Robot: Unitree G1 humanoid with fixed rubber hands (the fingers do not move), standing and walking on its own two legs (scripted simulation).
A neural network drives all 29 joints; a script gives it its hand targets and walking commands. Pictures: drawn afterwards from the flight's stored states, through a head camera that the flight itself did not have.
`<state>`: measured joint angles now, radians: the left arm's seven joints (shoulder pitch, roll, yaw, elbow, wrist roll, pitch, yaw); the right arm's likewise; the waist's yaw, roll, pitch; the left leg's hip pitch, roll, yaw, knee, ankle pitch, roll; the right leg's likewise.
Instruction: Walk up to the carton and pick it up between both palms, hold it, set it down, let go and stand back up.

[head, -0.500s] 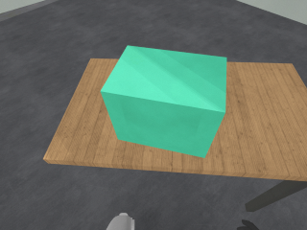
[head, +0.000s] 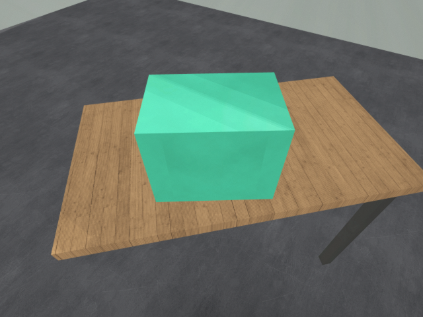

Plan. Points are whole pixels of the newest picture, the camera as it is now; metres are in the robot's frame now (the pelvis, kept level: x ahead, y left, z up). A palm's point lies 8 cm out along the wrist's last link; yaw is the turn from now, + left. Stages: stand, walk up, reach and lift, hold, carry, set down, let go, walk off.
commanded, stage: walk up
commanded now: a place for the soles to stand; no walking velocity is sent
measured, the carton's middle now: (213, 139) +0.51 -0.01 +0.04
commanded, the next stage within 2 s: none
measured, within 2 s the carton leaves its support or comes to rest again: neither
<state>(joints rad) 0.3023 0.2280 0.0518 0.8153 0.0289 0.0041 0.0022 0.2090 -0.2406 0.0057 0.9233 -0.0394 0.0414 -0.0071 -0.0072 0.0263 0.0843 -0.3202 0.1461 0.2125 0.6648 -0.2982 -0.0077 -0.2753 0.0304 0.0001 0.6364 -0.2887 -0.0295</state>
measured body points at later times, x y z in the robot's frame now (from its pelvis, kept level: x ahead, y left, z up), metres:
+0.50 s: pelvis +0.02 +0.02 +0.02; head +0.03 +0.02 +0.47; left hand +0.07 +0.26 -0.13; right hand +0.03 -0.22 -0.14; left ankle +0.04 +0.14 -0.72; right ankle +0.01 -0.10 -0.72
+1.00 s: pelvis +0.03 +0.02 +0.01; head +0.04 +0.01 +0.46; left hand +0.11 +0.26 -0.13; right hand +0.03 -0.24 -0.14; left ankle +0.04 +0.14 -0.72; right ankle +0.01 -0.10 -0.72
